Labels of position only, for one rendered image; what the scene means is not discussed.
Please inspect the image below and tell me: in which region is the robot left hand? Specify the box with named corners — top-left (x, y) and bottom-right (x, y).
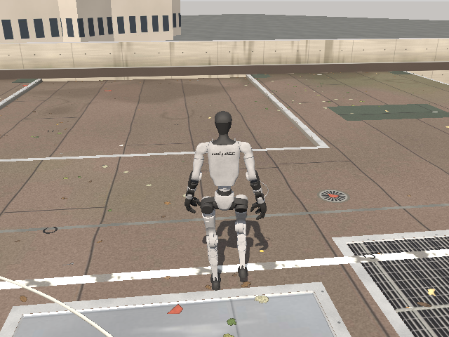
top-left (185, 197), bottom-right (201, 213)

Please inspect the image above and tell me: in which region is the robot right thigh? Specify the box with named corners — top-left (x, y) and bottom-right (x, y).
top-left (234, 194), bottom-right (248, 234)

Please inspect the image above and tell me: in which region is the robot left forearm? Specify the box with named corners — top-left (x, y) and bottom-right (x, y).
top-left (185, 171), bottom-right (199, 199)

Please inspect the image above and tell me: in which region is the robot right hand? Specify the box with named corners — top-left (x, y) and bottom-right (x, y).
top-left (250, 201), bottom-right (267, 220)

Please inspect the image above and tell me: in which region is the robot torso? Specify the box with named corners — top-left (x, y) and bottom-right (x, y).
top-left (208, 139), bottom-right (240, 211)

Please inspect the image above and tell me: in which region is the left robot upper arm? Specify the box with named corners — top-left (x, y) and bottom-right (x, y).
top-left (191, 142), bottom-right (209, 181)

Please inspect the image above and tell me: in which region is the robot right forearm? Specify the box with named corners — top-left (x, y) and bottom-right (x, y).
top-left (250, 170), bottom-right (265, 204)

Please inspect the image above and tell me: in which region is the right robot upper arm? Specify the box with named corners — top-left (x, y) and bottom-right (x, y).
top-left (238, 141), bottom-right (257, 181)

